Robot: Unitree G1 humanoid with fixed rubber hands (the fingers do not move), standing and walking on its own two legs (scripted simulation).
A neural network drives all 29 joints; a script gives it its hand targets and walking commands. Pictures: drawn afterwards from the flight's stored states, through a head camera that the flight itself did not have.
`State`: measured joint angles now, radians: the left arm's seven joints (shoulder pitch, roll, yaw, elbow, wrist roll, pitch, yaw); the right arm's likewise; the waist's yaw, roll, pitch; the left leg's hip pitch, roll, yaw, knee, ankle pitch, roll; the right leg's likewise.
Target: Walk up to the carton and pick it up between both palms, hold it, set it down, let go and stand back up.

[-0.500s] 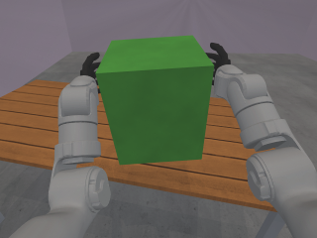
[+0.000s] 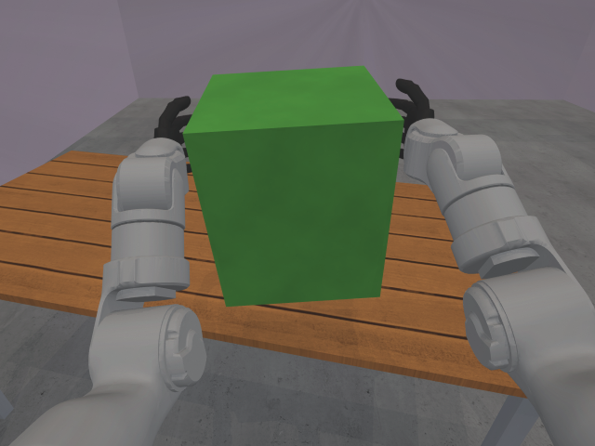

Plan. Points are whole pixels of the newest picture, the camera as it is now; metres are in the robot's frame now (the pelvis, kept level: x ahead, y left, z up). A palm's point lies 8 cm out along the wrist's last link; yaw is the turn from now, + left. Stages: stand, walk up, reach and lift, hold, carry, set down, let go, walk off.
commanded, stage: hold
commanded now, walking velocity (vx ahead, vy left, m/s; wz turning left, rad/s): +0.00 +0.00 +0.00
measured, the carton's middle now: (295, 185) +0.39 +0.01 +0.25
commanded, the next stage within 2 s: none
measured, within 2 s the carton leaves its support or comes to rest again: neither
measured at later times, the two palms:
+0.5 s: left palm (171, 157) +0.38 +0.16 +0.30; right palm (416, 137) +0.36 -0.14 +0.32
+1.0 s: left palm (171, 157) +0.37 +0.16 +0.30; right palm (420, 140) +0.36 -0.14 +0.32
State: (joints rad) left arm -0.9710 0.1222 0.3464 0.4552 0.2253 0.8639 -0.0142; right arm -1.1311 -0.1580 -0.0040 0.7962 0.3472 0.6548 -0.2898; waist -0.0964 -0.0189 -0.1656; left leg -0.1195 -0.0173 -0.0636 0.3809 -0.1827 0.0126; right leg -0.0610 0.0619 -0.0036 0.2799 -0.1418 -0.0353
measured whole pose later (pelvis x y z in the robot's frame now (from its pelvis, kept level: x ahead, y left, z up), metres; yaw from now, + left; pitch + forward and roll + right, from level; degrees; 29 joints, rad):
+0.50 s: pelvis +0.01 +0.00 +0.00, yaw +0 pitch -5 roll -1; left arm -0.94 0.11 0.35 0.41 0.22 0.87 -0.02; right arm -1.11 -0.16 0.00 0.74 0.36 0.68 -0.31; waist -0.10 -0.03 -0.16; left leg -0.11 -0.02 -0.07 0.38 -0.19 0.01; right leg -0.05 0.06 0.00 0.28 -0.15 -0.04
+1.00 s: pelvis +0.00 +0.00 +0.00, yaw +0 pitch -6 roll -1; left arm -0.93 0.10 0.35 0.38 0.23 0.89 -0.01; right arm -1.08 -0.15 0.00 0.72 0.37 0.67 -0.30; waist -0.11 -0.02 -0.15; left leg -0.10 -0.02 -0.06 0.39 -0.20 0.01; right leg -0.03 0.06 0.00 0.28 -0.15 -0.03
